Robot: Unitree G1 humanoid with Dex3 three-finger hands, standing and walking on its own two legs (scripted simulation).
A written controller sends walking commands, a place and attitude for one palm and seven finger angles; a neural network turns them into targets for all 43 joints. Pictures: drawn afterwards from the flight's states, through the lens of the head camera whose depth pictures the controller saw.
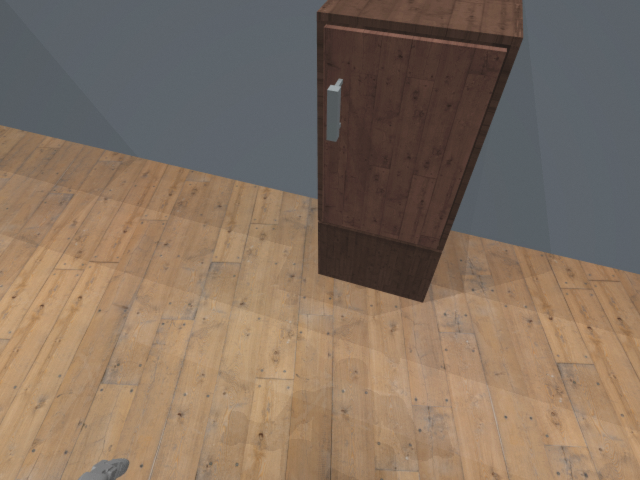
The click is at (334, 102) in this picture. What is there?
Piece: cupboard door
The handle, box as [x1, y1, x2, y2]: [326, 79, 342, 141]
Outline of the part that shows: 342,79 338,79 334,85 330,85 327,89 326,139 334,141 338,136 338,129 340,126 339,104 340,86 342,83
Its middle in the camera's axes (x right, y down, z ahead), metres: +0.03 -0.31 +0.92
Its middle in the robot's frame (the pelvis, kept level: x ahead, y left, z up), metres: +0.90 +0.01 -0.01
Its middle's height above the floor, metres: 0.76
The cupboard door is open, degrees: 0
